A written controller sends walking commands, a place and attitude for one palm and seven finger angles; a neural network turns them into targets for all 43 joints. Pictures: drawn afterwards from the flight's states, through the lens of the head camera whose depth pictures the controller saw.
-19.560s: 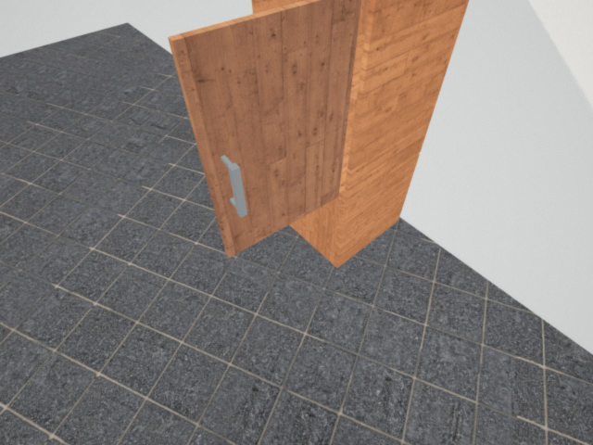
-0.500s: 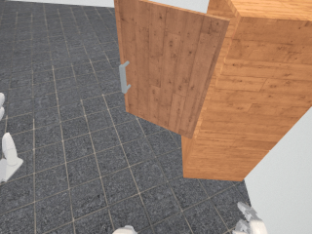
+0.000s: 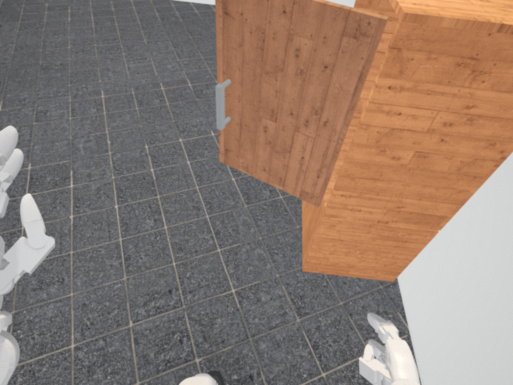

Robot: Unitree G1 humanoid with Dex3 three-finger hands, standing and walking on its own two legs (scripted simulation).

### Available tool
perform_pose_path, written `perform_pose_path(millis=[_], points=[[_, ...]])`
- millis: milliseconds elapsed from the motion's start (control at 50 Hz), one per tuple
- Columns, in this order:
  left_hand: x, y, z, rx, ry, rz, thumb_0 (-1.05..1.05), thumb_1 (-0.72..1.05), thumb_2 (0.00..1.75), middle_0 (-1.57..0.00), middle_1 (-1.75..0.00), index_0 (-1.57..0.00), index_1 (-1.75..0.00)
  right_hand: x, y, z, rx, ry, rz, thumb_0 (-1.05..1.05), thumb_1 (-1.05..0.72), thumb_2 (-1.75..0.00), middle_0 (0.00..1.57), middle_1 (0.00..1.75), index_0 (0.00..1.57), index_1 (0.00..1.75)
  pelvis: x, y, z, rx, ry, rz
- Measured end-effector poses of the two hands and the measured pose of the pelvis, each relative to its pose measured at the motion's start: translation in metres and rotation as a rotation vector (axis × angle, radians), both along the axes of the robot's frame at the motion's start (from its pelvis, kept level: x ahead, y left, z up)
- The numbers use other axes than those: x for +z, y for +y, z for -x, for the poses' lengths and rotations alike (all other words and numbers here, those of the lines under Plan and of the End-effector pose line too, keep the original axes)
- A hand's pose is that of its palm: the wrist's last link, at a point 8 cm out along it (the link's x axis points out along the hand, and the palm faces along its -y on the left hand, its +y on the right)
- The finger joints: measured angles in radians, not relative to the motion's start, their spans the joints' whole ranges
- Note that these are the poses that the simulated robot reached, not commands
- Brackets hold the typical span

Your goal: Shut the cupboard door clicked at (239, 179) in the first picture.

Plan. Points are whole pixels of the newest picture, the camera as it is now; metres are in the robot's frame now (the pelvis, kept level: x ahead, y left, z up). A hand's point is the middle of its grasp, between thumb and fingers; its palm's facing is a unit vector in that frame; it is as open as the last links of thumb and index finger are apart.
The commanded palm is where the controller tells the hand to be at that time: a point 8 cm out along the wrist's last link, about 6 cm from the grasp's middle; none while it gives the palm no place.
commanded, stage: stop stepping back and stand still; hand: left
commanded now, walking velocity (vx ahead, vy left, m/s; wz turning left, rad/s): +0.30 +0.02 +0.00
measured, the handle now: (224, 105) +0.85 +0.20 -0.06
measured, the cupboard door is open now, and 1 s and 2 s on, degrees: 65 65 65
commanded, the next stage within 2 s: let the arm hang, fingers relaxed in 0.76 s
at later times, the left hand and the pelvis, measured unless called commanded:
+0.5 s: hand (13, 275) +0.16 +0.27 +0.19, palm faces +0.40 -0.85 -0.34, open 7.4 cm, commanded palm +0.09 +0.31 +0.19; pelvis -0.07 +0.02 +0.01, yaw -4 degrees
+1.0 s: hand (91, 366) +0.13 +0.25 -0.03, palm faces +0.06 -0.92 -0.39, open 7.4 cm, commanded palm none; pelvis -0.08 +0.04 +0.00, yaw -2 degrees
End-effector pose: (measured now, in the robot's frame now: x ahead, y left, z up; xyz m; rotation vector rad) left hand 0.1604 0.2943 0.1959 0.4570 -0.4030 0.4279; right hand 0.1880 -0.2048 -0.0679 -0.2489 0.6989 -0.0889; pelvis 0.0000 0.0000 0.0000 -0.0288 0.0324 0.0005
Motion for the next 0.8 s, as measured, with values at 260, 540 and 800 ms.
perform_pose_path(millis=[260, 540, 800], points=[[-0.001, 0.027, 0.045, -0.038, 0.169, -0.096, 0.01, 0.89, 0.89, -0.22, -0.3, -0.21, -0.31, 0.013, -0.052, 0.117, -0.222, 0.034, 0.098, 0.01, -0.9, -0.89, 0.2, 0.3, 0.21, 0.3, 0.005, 0.016, 0.034, -0.037, -0.036, -0.005], [0.014, -0.002, 0.045, -0.116, 0.085, -0.042, 0.02, 0.89, 0.89, -0.21, -0.3, -0.21, -0.3, 0.006, 0.005, 0.16, -0.178, 0.011, -0.056, 0.01, -0.9, -0.89, 0.2, 0.3, 0.21, 0.3, 0.014, 0.017, 0.077, -0.083, -0.065, -0.024], [0.002, 0.02, 0.066, 0.055, 0.19, -0.017, 0.01, 0.89, 0.89, -0.22, -0.3, -0.21, -0.31, -0.01, -0.036, 0.176, -0.208, 0.115, -0.01, 0.01, -0.9, -0.89, 0.2, 0.3, 0.21, 0.3, 0.022, 0.015, 0.077, -0.089, -0.035, -0.08]])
